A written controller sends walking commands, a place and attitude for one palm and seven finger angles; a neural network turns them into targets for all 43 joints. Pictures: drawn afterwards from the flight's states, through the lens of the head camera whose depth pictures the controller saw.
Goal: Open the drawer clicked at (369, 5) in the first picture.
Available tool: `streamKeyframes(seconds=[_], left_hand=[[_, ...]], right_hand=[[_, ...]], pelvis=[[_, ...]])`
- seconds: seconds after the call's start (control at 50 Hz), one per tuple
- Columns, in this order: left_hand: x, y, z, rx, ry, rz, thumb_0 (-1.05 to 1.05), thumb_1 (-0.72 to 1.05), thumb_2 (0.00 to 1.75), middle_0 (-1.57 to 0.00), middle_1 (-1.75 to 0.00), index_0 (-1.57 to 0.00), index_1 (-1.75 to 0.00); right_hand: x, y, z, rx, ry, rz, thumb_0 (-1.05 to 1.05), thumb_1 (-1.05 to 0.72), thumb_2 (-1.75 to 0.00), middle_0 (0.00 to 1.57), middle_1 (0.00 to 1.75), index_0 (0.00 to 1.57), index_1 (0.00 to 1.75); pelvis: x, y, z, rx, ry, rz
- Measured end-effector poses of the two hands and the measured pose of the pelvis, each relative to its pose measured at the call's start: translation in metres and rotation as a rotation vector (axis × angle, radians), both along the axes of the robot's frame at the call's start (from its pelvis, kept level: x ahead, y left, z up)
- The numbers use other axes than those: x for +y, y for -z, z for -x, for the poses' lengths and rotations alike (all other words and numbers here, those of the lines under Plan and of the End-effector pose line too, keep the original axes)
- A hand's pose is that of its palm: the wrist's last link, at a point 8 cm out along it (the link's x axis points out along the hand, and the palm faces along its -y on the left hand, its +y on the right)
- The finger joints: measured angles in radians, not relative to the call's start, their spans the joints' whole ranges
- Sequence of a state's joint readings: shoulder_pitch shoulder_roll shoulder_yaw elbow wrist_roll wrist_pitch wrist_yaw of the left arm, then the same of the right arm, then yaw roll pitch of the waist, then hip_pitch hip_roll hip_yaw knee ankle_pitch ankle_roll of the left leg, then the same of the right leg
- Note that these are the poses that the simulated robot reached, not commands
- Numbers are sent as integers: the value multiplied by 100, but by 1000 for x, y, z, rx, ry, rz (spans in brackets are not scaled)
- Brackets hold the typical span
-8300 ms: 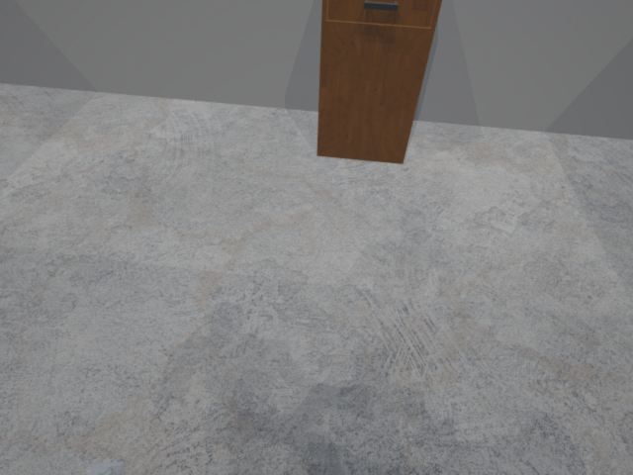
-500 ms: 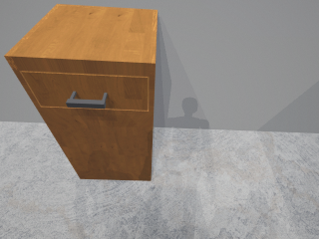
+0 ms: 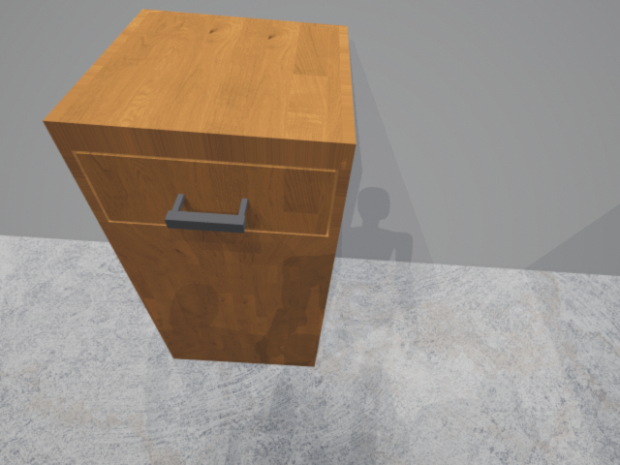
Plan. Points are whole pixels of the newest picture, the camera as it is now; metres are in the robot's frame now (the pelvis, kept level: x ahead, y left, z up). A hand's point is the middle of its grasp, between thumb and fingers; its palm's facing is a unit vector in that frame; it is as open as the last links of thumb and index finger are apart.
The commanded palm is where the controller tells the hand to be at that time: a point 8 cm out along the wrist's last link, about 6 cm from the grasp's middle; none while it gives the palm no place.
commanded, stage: come to a stop and stand still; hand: left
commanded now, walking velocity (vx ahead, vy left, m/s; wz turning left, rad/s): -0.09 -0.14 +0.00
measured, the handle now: (209, 212) +0.50 +0.21 +0.00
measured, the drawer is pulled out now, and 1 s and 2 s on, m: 0.00 0.00 0.00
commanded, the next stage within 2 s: look again from close up in 1.76 s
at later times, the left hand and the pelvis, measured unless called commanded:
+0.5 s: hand out of the picture +0.03 +0.20 -0.17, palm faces -0.02 -0.98 -0.20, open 7.3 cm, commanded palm none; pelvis +0.00 +0.02 +0.00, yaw -1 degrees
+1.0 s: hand out of the picture +0.02 +0.17 -0.17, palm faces +0.00 -0.99 -0.17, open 7.3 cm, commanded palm none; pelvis +0.03 +0.01 +0.01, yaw -2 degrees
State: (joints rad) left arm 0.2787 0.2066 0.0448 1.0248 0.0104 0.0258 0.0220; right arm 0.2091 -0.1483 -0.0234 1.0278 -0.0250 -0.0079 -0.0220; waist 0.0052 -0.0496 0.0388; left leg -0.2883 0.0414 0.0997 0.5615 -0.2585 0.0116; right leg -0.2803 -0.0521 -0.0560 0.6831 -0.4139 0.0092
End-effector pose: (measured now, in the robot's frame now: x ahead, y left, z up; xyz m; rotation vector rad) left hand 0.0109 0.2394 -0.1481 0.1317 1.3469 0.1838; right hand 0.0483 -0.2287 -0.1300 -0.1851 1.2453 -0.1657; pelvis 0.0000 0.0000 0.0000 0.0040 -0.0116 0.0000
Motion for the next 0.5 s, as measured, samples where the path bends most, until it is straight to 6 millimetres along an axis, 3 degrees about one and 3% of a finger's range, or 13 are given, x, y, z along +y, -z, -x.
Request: streamKeyframes(seconds=[0.1, 0.18, 0.32, 0.5], left_hand=[[-2, -8, -10, -18, 29, -11, 1, 91, 90, -20, -30, -20, -30], [-7, -9, -12, -30, 39, -7, 1, 91, 90, -20, -30, -20, -30], [-12, -5, -8, -38, 55, 8, 1, 92, 90, -20, -30, -20, -30], [7, -8, -18, -53, 88, -3, 1, 91, 90, -20, -30, -20, -30]], right_hand=[[-2, 4, -11, -19, 23, -12, 1, -92, -90, 20, 30, 20, 30], [-4, 4, -8, -16, 40, -13, 1, -91, -90, 20, 30, 20, 30], [0, 3, 17, 26, 47, -14, 0, -92, -90, 20, 30, 20, 30], [21, 10, 53, 73, 52, -43, 1, -91, -90, 20, 30, 19, 30]], pelvis=[[0, -1, -2, -3, 14, 8], [0, -1, 1, -2, 11, 15], [4, -1, 6, 0, 19, 29], [19, 1, 1, 5, 17, 17]])
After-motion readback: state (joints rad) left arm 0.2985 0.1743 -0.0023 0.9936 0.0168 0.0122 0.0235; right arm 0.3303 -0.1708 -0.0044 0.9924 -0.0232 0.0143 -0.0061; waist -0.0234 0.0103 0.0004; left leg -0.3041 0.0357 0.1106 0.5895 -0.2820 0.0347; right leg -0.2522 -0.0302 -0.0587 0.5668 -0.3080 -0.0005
